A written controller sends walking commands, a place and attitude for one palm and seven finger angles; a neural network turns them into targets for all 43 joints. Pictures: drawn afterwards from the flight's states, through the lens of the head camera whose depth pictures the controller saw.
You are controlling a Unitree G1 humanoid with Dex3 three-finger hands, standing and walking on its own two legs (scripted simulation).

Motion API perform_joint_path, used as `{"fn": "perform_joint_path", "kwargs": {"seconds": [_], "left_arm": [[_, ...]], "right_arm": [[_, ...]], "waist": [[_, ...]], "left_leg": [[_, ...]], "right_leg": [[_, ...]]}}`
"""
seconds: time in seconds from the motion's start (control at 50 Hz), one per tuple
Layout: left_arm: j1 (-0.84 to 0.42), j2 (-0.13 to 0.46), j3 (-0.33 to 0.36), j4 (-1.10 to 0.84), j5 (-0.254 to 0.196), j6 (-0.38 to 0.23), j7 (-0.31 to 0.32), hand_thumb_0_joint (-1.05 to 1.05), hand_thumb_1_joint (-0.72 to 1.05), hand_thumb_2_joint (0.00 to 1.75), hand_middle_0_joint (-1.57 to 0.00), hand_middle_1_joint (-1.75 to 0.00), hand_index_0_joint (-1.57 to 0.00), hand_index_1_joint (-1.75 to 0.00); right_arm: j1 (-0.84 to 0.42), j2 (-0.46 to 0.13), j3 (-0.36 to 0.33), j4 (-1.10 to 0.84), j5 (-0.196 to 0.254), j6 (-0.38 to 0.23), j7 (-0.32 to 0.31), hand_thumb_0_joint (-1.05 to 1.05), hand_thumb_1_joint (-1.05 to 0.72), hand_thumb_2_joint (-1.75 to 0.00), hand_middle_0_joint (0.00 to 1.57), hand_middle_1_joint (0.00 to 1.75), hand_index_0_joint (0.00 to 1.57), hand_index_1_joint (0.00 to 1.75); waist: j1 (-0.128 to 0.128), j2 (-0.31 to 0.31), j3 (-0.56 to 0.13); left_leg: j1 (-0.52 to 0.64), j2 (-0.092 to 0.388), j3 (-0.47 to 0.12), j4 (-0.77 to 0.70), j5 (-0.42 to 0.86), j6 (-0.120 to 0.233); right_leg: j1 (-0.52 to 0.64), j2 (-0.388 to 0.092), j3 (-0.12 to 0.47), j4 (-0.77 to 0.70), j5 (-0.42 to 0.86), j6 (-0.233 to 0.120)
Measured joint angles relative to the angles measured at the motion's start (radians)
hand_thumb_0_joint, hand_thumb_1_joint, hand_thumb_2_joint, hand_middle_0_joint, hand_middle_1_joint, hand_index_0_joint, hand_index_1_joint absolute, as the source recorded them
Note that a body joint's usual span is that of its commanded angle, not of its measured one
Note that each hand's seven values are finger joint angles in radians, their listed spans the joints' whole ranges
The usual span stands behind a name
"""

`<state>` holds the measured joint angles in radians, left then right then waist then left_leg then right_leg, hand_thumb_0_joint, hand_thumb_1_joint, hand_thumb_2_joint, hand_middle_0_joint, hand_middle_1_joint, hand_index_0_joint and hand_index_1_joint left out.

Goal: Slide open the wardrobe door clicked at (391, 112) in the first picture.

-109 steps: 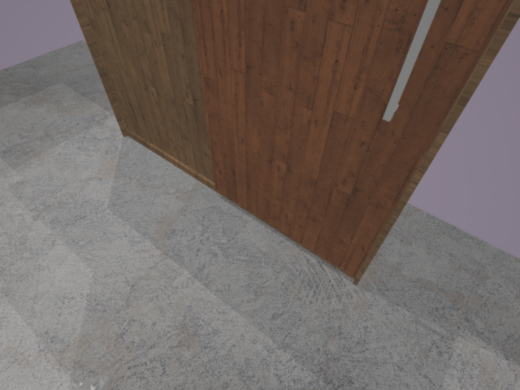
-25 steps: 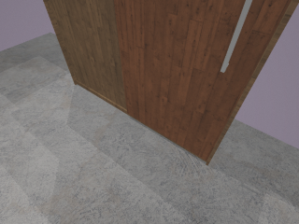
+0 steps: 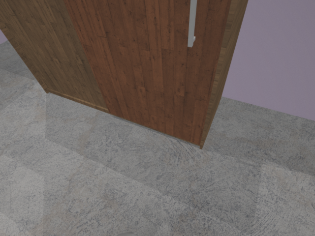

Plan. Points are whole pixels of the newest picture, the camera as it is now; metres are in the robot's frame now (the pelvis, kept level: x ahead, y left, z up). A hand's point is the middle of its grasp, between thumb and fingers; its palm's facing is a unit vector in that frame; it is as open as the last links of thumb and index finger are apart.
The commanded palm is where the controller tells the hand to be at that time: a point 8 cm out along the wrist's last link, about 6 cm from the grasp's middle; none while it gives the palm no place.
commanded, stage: turn to face it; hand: right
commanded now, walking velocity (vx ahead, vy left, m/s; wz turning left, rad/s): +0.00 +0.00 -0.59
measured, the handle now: (195, 2) +0.79 -0.07 +0.21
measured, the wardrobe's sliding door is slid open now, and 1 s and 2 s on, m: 0.00 0.00 0.00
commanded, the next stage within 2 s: take the last steps up to it in 0.62 s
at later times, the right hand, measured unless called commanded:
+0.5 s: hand out of the picture +0.01 -0.22 -0.13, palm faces +0.23 +0.93 -0.27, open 7.4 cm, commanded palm none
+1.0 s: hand out of the picture -0.13 -0.09 -0.14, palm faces +0.45 +0.88 -0.15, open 7.4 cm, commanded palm none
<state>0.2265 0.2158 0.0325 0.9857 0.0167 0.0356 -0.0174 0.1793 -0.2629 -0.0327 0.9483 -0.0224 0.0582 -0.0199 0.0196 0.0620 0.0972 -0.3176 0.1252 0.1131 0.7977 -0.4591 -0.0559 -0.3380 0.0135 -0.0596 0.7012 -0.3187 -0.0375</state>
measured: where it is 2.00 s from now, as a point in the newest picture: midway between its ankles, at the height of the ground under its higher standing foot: (163, 216)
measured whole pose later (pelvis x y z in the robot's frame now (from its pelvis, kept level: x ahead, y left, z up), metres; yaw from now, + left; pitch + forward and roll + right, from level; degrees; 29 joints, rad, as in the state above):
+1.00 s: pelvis -0.02 +0.04 +0.03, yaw -21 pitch +1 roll +0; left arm 0.24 0.18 0.05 1.06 0.03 0.04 0.00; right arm 0.43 -0.12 -0.03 1.07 -0.04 -0.03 0.00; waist -0.06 0.00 -0.02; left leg -0.15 0.00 0.12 0.40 -0.28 0.05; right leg -0.29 -0.08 -0.06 0.71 -0.40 0.03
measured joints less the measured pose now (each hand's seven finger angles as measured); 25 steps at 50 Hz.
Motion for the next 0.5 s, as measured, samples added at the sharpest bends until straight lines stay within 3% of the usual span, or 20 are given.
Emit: {"fn": "perform_joint_path", "kwargs": {"seconds": [0.04,0.08,0.16,0.34,0.5], "left_arm": [[0.009,-0.014,-0.003,-0.005,0.004,-0.004,0.004,0.00,0.91,0.89,-0.21,-0.30,-0.20,-0.30],[0.021,-0.024,-0.004,-0.010,0.007,-0.006,0.013,0.00,0.91,0.89,-0.21,-0.30,-0.20,-0.30],[0.038,-0.034,-0.006,-0.013,0.005,-0.010,0.022,0.00,0.91,0.89,-0.21,-0.30,-0.20,-0.30],[0.042,-0.028,0.018,-0.025,0.006,-0.007,0.028,0.00,0.91,0.89,-0.21,-0.30,-0.20,-0.30],[0.026,0.001,0.031,-0.034,0.014,0.012,0.024,0.00,0.91,0.89,-0.21,-0.30,-0.20,-0.30]], "right_arm": [[0.001,0.003,-0.009,0.001,0.000,0.019,-0.002,0.01,-0.90,-0.90,0.20,0.30,0.20,0.30],[-0.003,0.007,-0.017,0.005,-0.001,0.024,0.002,0.01,-0.90,-0.90,0.20,0.30,0.20,0.30],[-0.007,0.010,-0.031,-0.003,-0.001,0.011,0.009,0.01,-0.90,-0.90,0.20,0.30,0.20,0.30],[-0.004,0.003,-0.048,-0.002,-0.001,0.012,0.003,0.01,-0.90,-0.90,0.20,0.30,0.20,0.30],[0.003,0.022,-0.035,-0.018,0.004,0.009,0.000,0.01,-0.91,-0.90,0.20,0.30,0.20,0.30]], "waist": [[-0.005,0.001,0.001],[0.001,-0.010,-0.004],[0.002,-0.029,-0.014],[0.015,-0.049,-0.055],[0.022,-0.078,-0.078]], "left_leg": [[-0.074,-0.030,-0.055,0.168,-0.060,0.003],[-0.130,-0.051,-0.079,0.278,-0.021,0.001],[-0.181,-0.060,-0.107,0.336,0.088,-0.014],[-0.122,-0.072,-0.147,0.189,0.096,-0.032],[-0.014,-0.123,-0.133,-0.039,0.037,0.002]], "right_leg": [[0.000,0.011,0.002,-0.016,-0.002,-0.034],[0.009,0.019,0.021,-0.072,0.033,-0.041],[0.032,0.039,0.062,-0.197,0.120,-0.049],[0.043,0.078,0.141,-0.295,0.204,-0.051],[0.023,0.102,0.209,-0.305,0.240,-0.021]]}}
